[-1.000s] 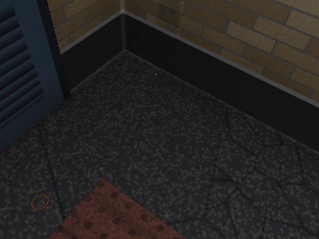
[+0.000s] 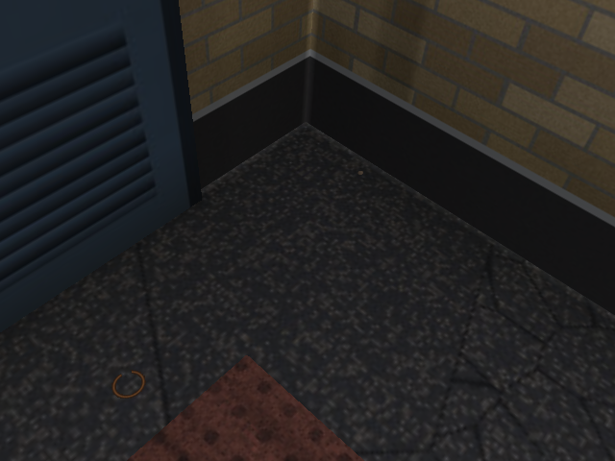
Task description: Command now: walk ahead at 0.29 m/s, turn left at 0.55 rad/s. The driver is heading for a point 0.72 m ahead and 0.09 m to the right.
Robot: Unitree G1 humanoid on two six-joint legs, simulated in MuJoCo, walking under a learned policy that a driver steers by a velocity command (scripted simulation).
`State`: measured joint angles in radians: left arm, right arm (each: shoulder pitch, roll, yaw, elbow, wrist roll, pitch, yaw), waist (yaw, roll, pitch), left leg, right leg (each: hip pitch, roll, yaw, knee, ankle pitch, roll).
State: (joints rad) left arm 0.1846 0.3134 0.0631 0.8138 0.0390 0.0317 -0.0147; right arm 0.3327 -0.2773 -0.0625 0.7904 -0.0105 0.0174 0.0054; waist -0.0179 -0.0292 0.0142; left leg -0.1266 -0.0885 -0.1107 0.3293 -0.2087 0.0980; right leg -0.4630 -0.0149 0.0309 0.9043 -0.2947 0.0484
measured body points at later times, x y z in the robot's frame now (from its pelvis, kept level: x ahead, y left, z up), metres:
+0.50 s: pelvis +0.18 -0.04 +0.00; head +0.20 -0.06 +0.45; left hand +0.14 +0.22 -0.13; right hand +0.34 -0.28 -0.13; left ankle +0.21 +0.10 -0.68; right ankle +0.13 -0.13 -0.75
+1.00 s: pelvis +0.43 +0.03 +0.00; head +0.46 +0.04 +0.45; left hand +0.59 +0.28 -0.13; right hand +0.42 -0.25 -0.12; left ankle +0.40 +0.11 -0.75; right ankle +0.51 -0.12 -0.67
